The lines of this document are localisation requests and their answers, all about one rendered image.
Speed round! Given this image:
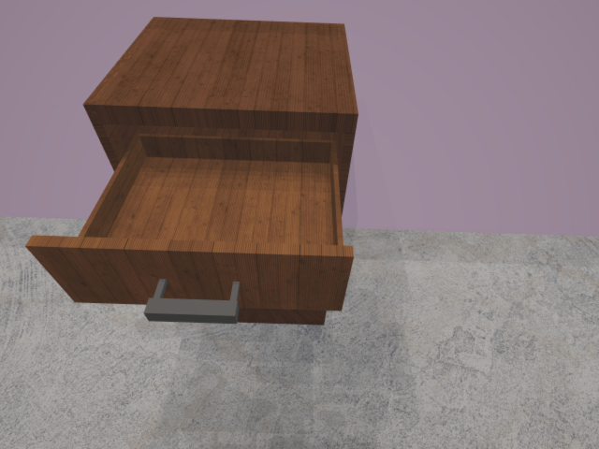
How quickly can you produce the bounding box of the cabinet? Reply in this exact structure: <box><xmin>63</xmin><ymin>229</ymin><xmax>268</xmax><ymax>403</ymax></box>
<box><xmin>83</xmin><ymin>17</ymin><xmax>358</xmax><ymax>326</ymax></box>

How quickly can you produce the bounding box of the drawer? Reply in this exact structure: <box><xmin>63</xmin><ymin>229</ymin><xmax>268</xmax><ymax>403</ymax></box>
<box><xmin>25</xmin><ymin>134</ymin><xmax>354</xmax><ymax>311</ymax></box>

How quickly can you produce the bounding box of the handle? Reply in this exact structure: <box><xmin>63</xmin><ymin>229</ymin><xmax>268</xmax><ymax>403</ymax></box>
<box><xmin>144</xmin><ymin>279</ymin><xmax>240</xmax><ymax>324</ymax></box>

